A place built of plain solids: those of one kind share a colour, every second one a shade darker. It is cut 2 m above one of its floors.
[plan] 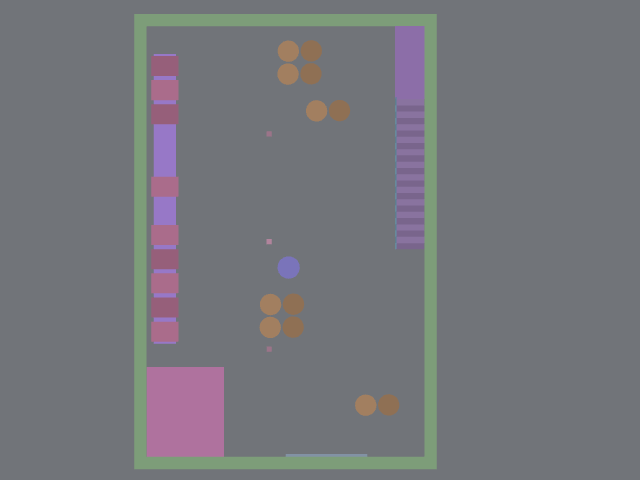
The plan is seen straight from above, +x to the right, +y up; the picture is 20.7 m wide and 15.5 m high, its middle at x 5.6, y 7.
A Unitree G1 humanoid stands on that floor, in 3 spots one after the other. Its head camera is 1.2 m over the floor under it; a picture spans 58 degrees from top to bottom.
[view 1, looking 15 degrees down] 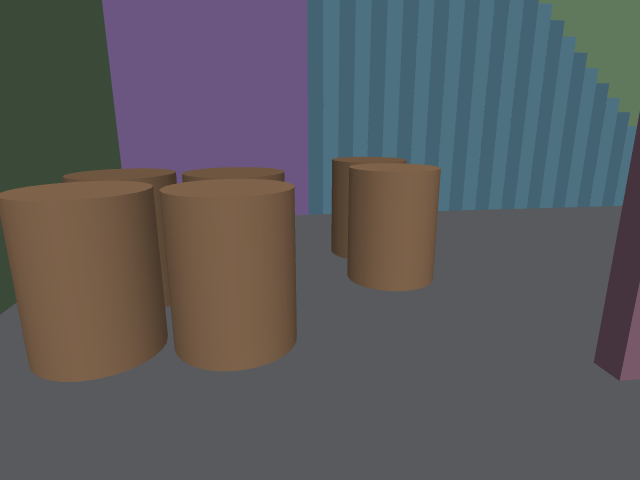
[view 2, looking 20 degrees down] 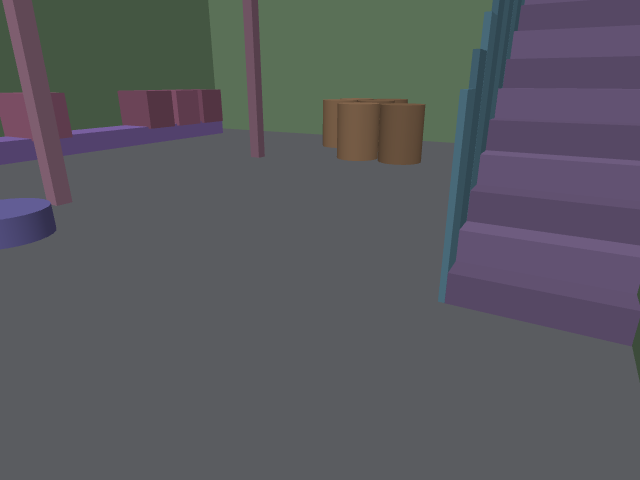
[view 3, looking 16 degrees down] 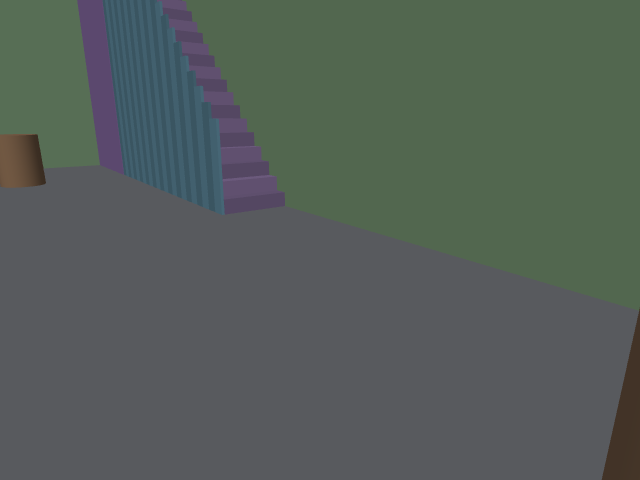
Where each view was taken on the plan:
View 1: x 2.25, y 12.20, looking -8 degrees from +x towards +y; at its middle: ground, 4.64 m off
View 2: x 8.52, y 4.40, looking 119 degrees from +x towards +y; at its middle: ground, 3.51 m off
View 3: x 5.81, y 1.70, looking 53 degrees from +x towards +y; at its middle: ground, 4.35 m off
